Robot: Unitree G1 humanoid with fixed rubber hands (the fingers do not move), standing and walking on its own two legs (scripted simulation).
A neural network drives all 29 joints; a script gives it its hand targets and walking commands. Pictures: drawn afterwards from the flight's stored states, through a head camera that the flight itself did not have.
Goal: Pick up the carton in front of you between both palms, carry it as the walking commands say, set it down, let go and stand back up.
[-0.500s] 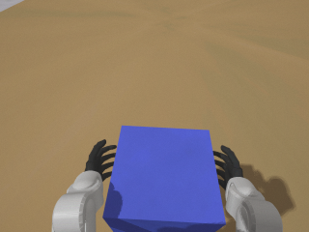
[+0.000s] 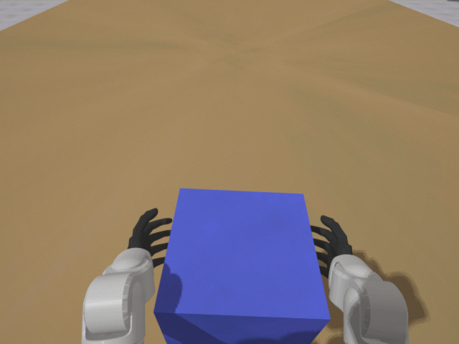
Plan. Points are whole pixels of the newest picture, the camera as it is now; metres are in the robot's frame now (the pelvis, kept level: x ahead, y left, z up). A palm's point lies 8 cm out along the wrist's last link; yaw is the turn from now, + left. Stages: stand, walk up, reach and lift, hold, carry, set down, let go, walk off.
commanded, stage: carry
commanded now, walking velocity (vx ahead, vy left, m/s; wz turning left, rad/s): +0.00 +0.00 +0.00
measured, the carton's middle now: (237, 280) +0.26 +0.00 +0.02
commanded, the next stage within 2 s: hold in 1.28 s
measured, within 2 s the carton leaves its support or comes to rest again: neither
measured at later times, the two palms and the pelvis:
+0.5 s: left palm (146, 262) +0.26 +0.15 +0.08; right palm (335, 269) +0.25 -0.15 +0.08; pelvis +0.00 +0.00 +0.00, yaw +0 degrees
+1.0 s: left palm (148, 281) +0.25 +0.15 +0.04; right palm (326, 287) +0.24 -0.15 +0.03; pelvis -0.05 +0.00 +0.00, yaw +0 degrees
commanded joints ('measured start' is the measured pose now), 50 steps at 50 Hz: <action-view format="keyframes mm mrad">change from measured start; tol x4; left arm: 1 -365 -863 -666 -40 -346 6 -185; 10 -367 -880 -689 -89 -363 -5 -179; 17 -354 -855 -688 -45 -347 -15 -192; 32 -437 -832 -591 229 -221 -205 -256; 50 -600 -891 -393 625 -70 -567 -318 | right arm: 1 -426 859 686 -84 350 -8 184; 14 -402 858 686 -110 347 -25 183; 21 -430 832 688 -36 321 -63 212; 37 -535 809 539 286 167 -319 270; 44 -583 837 435 484 88 -475 303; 50 -663 880 411 559 64 -594 325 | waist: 1 7 -69 -192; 10 3 10 -226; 16 2 -8 -233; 37 5 10 -109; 50 3 18 -180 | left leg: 1 86 68 -49 27 548 -27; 3 107 66 -53 26 524 -24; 13 168 83 -67 28 684 -11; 16 129 80 -59 34 582 -10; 21 134 94 -70 21 590 -7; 28 92 101 -90 -42 313 5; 32 74 95 -97 -70 232 9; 47 53 101 -110 -123 158 9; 50 77 99 -98 -95 213 9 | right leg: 1 117 -110 58 18 852 7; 7 124 -105 53 42 826 -10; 12 81 -83 39 28 656 4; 17 123 -102 46 34 713 0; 25 58 -101 43 -4 428 -11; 32 16 -102 66 -64 254 -17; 47 1 -101 60 -87 131 -17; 50 22 -101 57 -83 186 -14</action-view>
